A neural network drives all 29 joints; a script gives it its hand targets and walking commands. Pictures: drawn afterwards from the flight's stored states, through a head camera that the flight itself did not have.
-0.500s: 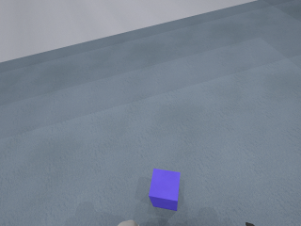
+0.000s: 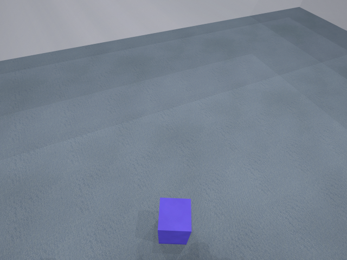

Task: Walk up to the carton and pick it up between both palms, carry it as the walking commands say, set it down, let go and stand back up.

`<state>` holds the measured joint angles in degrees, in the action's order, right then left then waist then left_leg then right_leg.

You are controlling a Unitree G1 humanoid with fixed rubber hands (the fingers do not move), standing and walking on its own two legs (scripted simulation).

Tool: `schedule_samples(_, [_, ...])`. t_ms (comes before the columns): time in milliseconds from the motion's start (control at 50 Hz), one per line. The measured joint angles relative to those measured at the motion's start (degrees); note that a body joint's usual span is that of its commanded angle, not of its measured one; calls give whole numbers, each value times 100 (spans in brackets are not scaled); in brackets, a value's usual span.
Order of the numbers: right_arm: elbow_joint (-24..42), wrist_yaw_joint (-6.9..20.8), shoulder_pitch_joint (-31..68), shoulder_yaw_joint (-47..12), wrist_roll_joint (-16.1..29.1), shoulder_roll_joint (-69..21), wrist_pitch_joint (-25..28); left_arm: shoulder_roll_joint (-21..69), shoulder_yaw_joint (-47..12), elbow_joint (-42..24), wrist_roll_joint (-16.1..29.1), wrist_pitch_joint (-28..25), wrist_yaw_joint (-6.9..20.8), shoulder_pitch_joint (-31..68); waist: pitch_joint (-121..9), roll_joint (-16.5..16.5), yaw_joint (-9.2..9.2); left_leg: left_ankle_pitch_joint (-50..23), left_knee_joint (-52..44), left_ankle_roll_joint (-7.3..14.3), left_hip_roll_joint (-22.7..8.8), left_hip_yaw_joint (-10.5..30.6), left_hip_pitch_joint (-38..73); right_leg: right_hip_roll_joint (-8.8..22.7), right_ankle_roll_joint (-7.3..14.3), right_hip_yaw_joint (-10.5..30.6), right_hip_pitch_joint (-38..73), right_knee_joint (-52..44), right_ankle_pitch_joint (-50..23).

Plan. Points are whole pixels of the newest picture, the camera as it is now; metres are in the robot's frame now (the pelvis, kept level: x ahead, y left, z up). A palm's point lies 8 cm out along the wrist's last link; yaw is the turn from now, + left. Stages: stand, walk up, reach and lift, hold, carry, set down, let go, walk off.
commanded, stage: walk up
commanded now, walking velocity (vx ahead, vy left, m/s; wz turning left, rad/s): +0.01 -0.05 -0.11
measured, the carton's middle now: (173, 222) +0.38 -0.02 -0.64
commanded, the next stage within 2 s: none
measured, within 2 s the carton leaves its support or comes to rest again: neither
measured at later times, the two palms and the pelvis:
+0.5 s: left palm out of the picture +0.04 +0.21 -0.14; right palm out of the picture +0.03 -0.25 -0.14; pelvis +0.00 -0.02 +0.00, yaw +1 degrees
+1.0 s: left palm out of the picture +0.00 +0.22 -0.15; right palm out of the picture -0.01 -0.23 -0.14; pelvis -0.01 +0.00 +0.00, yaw -2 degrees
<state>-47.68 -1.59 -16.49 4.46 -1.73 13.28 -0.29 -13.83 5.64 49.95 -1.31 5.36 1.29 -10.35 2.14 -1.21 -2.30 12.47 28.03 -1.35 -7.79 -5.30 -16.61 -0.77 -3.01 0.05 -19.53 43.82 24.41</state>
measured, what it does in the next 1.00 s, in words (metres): steps on the spot: right foot, then left foot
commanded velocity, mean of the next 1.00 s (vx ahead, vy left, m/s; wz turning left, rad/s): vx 0.00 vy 0.00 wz -0.05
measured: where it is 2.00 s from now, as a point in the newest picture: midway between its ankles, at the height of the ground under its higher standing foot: outside the picture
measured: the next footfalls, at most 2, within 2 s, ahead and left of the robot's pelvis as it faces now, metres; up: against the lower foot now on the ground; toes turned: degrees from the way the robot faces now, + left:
right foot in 0.08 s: +0.02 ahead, -0.13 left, +0.00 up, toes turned -2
left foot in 0.36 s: +0.03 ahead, +0.10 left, +0.00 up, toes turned +4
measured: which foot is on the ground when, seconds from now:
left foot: down 0.00-0.08, up 0.10-0.34, down 0.36-1.00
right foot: up 0.00-0.06, down 0.08-1.00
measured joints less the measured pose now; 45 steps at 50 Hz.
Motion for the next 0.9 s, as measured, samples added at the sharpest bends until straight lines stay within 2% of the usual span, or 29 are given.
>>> schedule_samples(80, [-90, 68, -258, 51, 69, 38, -39, 165, -164, -26, -9, -237, -57, 5, -11, 197, -20, 119, 295, -134, -16, -45, -133, -19, 285, -187, 800, -1869, -888])
schedule_samples(140, [-224, 57, -373, 51, 116, 43, -172, 339, -279, 71, -60, -419, -105, -59, -32, 401, 43, 1077, 932, -151, 140, 209, -310, -43, 407, -167, 856, -1984, -1039])
schedule_samples(220, [-416, 119, -365, -9, 127, -66, -212, 514, -401, 228, -49, -552, -236, -98, -72, 463, 51, 1060, 1362, -62, 382, 403, -335, 13, 428, -190, 1069, -2322, -1182])
schedule_samples(300, [-647, 67, -211, -106, 139, -208, -198, 614, -488, 417, 0, -630, -304, -41, -99, 450, 84, 972, 935, -29, 466, 415, -51, -5, 445, -268, 1057, -2230, -1117])
schedule_samples(360, [-777, 2, -106, -164, 150, -264, -117, 619, -513, 607, 48, -642, -308, -50, -136, 456, 92, 157, -17, 19, 428, 372, 399, -70, 417, -348, 974, -1988, -963])
schedule_samples(380, [-842, -10, -67, -172, 138, -310, -79, 584, -504, 686, 59, -635, -305, -42, -131, 369, 97, 184, -114, 48, 461, 358, 461, -33, 401, -349, 958, -1908, -911])
schedule_samples(500, [-1109, -12, 81, -219, 147, -401, 40, 460, -404, 1065, 86, -577, -304, -173, -132, 81, 225, 196, -355, 87, 591, 256, 674, 93, 334, -262, 1121, -2096, -1004])
schedule_samples(660, [-1343, -64, 165, -215, 147, -408, 57, 459, -351, 1410, 45, -548, -313, -404, -64, 56, 269, 129, -497, 172, 677, 143, 807, 178, 247, -154, 1175, -2140, -1055])
schedule_samples(900, [-1446, -108, 115, -202, 139, -436, 38, 547, -356, 1421, 19, -516, -330, -435, 17, 48, 243, 178, -336, 237, 712, -24, 695, 223, 190, 17, 932, -1825, -984])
